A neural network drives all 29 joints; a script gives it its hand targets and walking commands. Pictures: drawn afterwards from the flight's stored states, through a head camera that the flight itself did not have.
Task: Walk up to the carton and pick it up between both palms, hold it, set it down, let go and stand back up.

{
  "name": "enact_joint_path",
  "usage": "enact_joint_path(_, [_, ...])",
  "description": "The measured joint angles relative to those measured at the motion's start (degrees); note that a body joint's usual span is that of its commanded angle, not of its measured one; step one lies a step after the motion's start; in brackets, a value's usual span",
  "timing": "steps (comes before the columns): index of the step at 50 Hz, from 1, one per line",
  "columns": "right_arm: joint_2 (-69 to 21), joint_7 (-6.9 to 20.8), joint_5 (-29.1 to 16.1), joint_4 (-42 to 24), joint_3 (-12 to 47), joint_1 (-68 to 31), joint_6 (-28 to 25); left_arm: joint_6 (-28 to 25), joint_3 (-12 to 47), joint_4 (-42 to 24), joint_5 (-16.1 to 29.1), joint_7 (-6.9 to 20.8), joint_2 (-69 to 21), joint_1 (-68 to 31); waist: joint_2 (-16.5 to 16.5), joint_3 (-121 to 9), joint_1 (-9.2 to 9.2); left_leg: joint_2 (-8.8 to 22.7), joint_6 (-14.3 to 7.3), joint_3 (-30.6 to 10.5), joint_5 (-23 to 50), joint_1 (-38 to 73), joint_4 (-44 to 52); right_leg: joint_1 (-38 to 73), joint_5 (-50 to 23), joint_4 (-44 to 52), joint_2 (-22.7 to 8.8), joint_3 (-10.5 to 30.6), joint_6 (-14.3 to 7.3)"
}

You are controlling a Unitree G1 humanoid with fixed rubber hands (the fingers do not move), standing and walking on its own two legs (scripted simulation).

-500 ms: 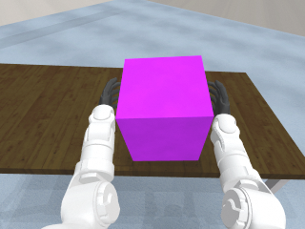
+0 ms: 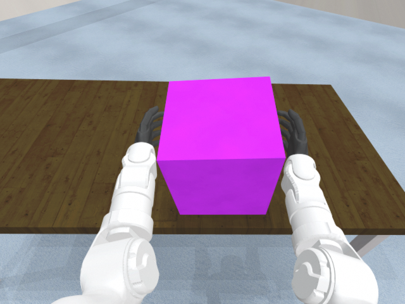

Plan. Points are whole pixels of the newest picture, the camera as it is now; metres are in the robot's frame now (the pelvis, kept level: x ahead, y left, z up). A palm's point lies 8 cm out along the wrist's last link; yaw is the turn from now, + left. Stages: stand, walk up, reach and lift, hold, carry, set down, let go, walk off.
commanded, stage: set down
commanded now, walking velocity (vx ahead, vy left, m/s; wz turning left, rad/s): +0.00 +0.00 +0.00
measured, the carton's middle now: (220, 152) +0.44 -0.03 +0.07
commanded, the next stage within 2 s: none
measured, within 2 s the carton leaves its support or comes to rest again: rests again in 1.90 s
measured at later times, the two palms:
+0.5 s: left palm (148, 144) +0.43 +0.13 +0.10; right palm (293, 153) +0.39 -0.17 +0.11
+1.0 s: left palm (152, 143) +0.45 +0.13 +0.08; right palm (288, 156) +0.41 -0.17 +0.08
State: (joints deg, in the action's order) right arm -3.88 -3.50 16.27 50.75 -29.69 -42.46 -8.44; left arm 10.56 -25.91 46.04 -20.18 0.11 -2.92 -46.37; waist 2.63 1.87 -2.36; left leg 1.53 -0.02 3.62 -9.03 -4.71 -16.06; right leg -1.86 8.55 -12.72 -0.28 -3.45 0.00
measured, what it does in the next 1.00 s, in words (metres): stands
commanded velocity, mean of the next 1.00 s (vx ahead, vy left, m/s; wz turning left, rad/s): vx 0.00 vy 0.00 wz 0.00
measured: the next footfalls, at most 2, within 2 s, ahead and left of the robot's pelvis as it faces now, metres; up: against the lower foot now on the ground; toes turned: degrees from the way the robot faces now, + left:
none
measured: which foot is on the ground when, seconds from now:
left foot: down 0.00-1.00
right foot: down 0.00-1.00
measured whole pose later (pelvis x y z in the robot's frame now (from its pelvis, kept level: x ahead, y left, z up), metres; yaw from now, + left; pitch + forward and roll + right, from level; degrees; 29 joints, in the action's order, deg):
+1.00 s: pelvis +0.01 +0.00 +0.00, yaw -1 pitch +7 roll +0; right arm -8.8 -2.7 26.8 48.9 -41.1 -44.7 -8.6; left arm 1.3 -28.8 60.5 -20.2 0.6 1.1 -52.6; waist 1.7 -1.7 -2.6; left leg 1.6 -0.3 5.1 -9.4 -14.6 -17.2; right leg -12.9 9.4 -15.5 -0.7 -3.3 0.2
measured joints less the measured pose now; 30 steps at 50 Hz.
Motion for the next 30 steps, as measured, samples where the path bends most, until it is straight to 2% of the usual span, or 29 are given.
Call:
enact_joint_path(11, [-1.65, 0.19, 2.74, -0.92, -2.72, -0.14, 0.86, -1.68, -1.69, 3.17, -0.15, 0.79, 0.73, -0.81, -0.04, -0.31, -0.32, -0.15, -0.12, 0.32, 0.20, -0.99, 0.36, -1.38, 0.10, -0.35, -0.22, 0.06, 0.11])
enact_joint_path(30, [-3.12, 0.96, 7.02, -1.34, -8.35, -1.89, 0.98, -4.89, -2.21, 10.12, 0.09, 0.37, 2.52, -4.50, -0.39, -1.99, -0.26, 0.02, -0.18, 0.96, 0.21, -4.57, 0.04, -5.23, -0.03, -0.82, -0.20, 0.26, 0.09])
